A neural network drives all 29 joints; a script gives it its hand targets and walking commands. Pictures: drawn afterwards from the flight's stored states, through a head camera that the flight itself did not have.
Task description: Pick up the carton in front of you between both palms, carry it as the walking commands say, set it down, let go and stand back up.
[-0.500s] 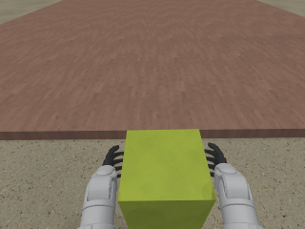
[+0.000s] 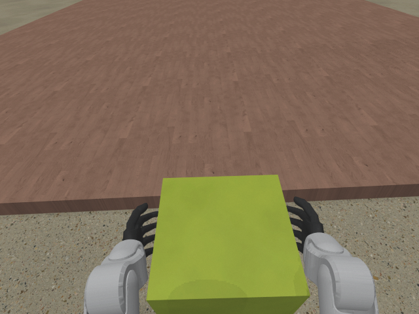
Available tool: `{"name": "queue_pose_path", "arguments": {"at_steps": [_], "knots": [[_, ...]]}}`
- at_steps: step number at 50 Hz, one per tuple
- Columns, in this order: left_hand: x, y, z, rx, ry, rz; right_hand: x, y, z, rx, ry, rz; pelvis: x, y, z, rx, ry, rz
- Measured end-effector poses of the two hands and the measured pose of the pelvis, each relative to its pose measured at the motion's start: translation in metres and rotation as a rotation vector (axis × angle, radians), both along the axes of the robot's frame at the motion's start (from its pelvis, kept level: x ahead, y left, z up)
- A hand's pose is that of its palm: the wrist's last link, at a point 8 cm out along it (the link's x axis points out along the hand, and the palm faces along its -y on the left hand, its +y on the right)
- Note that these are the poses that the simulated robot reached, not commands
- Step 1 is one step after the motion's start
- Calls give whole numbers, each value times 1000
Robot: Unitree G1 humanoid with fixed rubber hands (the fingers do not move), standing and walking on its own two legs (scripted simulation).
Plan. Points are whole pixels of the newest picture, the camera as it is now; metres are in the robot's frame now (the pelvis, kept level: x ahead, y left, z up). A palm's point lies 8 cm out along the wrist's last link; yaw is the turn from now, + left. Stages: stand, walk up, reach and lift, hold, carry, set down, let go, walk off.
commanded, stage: carry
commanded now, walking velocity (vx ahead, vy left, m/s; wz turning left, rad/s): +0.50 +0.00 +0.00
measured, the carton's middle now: (222, 258) +0.26 +0.01 +0.02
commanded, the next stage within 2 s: none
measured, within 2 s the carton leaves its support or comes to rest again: neither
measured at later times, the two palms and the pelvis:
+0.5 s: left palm (168, 148) +0.50 +0.14 +0.10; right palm (287, 139) +0.53 -0.16 +0.10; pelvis +0.29 -0.03 +0.00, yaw +3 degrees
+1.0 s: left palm (182, 70) +0.91 +0.14 +0.14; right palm (265, 67) +0.91 -0.16 +0.14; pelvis +0.61 -0.01 +0.00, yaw +0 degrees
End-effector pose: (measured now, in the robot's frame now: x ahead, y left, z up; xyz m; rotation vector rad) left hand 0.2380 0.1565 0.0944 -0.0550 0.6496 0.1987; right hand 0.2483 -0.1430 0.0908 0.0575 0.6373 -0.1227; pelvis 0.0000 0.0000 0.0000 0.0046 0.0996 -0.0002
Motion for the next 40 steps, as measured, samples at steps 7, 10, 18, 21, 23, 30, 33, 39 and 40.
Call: {"name": "queue_pose_path", "arguments": {"at_steps": [7, 10, 18, 21, 23, 30, 33, 39, 40], "knots": [[75, -37, -1, -9, -19, -52, 57, -37, -3, 27, -17, -77, 77, -23, -10, -8, -25, 15], [107, -45, -8, -10, -23, -35, 97, -45, -7, 44, -22, -62, 110, -35, -18, -18, -28, 45], [169, -30, 0, -23, 39, 93, 196, -29, 5, 32, 42, 59, 195, -46, 6, 13, -8, 59], [206, -26, 8, -13, 12, 99, 232, -25, 9, 32, 13, 70, 232, -43, 9, 22, -8, 54], [234, -23, 10, -10, -2, 88, 257, -23, 9, 30, -2, 61, 258, -38, 7, 23, -12, 52], [349, -10, -8, -30, -52, 21, 351, -11, -3, 11, -54, -7, 365, -12, -21, 15, -43, 19], [401, -6, -11, -45, -51, -13, 392, -7, -3, -2, -53, -41, 402, -1, -23, 26, -43, -1], [491, -12, 18, -60, -72, -81, 463, -11, 26, 13, -73, -105, 465, 9, -2, -4, -27, -21], [506, -12, 24, -64, -87, -82, 478, -12, 33, 14, -89, -109, 477, 9, 1, -7, -25, -20]]}}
